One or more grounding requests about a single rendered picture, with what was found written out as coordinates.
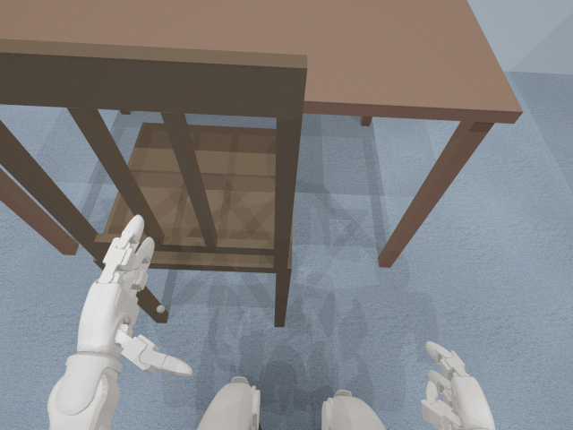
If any robot right hand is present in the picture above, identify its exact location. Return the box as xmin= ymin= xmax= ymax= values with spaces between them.
xmin=421 ymin=341 xmax=496 ymax=430

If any chair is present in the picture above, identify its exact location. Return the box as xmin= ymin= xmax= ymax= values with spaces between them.
xmin=0 ymin=39 xmax=307 ymax=327

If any robot left thigh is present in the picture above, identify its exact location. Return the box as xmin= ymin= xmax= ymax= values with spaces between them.
xmin=197 ymin=383 xmax=261 ymax=430

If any table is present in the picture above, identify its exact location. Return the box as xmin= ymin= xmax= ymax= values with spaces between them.
xmin=0 ymin=0 xmax=523 ymax=268

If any robot left hand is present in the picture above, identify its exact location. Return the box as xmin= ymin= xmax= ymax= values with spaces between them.
xmin=77 ymin=215 xmax=192 ymax=376

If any robot left forearm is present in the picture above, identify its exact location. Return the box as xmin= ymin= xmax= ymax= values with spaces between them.
xmin=47 ymin=352 xmax=123 ymax=430

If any robot left shin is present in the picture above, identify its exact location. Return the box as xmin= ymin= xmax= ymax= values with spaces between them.
xmin=231 ymin=377 xmax=249 ymax=384

